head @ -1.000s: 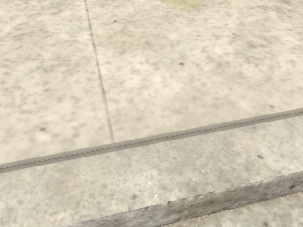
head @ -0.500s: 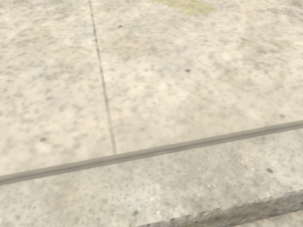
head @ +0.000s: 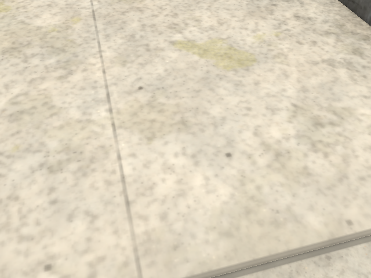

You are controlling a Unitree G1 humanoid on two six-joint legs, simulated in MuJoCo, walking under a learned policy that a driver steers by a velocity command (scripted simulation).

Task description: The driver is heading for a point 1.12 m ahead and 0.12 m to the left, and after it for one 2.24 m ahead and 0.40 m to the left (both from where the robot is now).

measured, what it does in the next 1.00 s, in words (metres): climbs: right foot 0.19 m higher, then left foot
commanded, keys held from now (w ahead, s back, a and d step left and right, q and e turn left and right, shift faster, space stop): w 0.30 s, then no key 0.64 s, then w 0.06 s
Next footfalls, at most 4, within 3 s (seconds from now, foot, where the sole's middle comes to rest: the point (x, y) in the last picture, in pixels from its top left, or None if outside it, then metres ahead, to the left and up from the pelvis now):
0.28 right None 0.36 -0.13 -0.55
0.78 left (158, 257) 0.53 0.10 -0.55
1.68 right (230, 186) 0.79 -0.15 -0.55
2.26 left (146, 143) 1.01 0.16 -0.55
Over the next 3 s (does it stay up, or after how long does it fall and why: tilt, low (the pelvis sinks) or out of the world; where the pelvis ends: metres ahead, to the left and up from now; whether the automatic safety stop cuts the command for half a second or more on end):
stays up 1.29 0.18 0.23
